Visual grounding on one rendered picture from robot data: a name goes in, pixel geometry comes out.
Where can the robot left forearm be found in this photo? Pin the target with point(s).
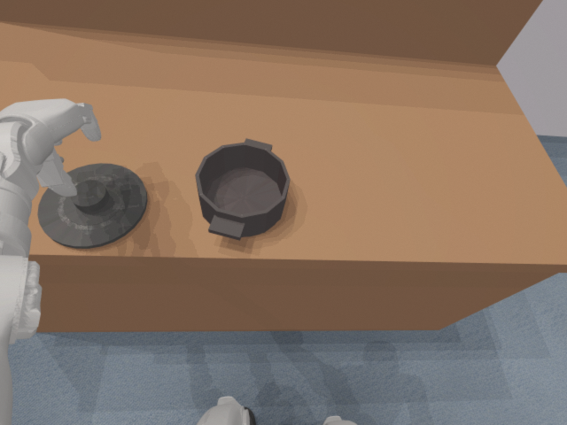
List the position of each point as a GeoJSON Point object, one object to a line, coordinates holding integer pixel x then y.
{"type": "Point", "coordinates": [25, 142]}

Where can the lid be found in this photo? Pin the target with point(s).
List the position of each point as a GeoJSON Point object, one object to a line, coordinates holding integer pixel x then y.
{"type": "Point", "coordinates": [64, 223]}

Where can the robot left upper arm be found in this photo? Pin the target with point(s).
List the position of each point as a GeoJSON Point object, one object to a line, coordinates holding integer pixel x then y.
{"type": "Point", "coordinates": [20, 311]}

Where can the knob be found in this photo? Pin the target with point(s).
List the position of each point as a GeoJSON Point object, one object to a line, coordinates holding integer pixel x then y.
{"type": "Point", "coordinates": [91, 196]}

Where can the pot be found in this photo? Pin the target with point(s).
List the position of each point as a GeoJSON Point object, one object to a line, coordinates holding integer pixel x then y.
{"type": "Point", "coordinates": [242, 189]}

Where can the left robot shin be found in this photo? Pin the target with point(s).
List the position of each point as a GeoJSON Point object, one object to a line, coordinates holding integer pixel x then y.
{"type": "Point", "coordinates": [227, 400]}

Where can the left robot hand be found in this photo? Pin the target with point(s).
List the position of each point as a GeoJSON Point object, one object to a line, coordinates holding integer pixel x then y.
{"type": "Point", "coordinates": [62, 117]}

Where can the left robot thigh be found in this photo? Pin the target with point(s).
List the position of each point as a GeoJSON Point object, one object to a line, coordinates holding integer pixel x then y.
{"type": "Point", "coordinates": [226, 414]}

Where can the table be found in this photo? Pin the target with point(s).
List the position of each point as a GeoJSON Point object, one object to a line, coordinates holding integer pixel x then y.
{"type": "Point", "coordinates": [419, 193]}

